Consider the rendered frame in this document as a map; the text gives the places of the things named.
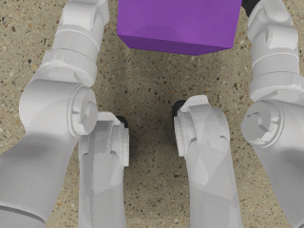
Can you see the robot right upper arm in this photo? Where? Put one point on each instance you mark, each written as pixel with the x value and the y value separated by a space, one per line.
pixel 275 130

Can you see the right robot shin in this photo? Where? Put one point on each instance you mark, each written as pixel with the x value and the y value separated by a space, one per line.
pixel 223 127

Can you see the left robot foot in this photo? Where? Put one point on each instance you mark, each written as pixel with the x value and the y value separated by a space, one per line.
pixel 124 122

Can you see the right robot forearm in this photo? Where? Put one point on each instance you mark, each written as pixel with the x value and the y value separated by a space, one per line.
pixel 275 57

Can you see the robot left upper arm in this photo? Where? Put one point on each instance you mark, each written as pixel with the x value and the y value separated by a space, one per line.
pixel 55 114

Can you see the carton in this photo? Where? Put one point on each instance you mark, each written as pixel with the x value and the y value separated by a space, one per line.
pixel 188 27

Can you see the left robot forearm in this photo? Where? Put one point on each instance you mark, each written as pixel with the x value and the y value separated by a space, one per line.
pixel 76 45

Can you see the robot right hand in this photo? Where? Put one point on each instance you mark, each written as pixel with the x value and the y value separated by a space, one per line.
pixel 249 5

